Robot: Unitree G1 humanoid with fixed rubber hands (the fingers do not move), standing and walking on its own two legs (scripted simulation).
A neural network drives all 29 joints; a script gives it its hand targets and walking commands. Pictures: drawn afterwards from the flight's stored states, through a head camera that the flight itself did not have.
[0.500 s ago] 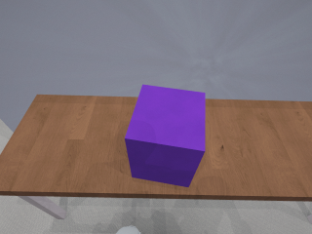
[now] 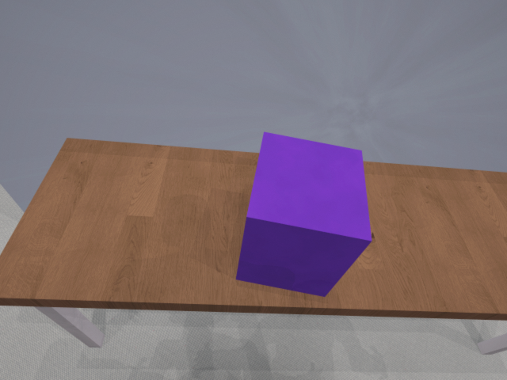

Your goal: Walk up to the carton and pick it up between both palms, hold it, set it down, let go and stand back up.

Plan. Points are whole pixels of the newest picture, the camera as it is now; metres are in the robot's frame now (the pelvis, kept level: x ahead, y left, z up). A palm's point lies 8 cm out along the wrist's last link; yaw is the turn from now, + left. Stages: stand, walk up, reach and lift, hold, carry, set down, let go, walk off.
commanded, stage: walk up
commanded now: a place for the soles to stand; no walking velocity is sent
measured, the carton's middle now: (295, 218) +0.44 -0.07 -0.06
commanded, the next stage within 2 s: stand in 1.94 s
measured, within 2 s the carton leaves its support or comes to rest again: neither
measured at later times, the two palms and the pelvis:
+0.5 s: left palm out of the picture +0.09 +0.22 -0.11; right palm out of the picture +0.04 -0.40 -0.11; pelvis +0.01 -0.08 +0.00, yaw -4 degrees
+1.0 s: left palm out of the picture +0.10 +0.26 -0.12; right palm out of the picture +0.05 -0.36 -0.08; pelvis +0.00 -0.04 +0.00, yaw -5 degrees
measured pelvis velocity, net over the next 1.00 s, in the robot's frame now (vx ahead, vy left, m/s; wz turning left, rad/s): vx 0.00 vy -0.04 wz -0.08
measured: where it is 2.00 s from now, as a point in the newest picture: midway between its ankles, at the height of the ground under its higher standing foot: outside the picture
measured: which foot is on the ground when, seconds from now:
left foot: down 0.00-0.34, up 0.36-0.74, down 0.76-1.00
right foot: up 0.00-0.30, down 0.32-1.00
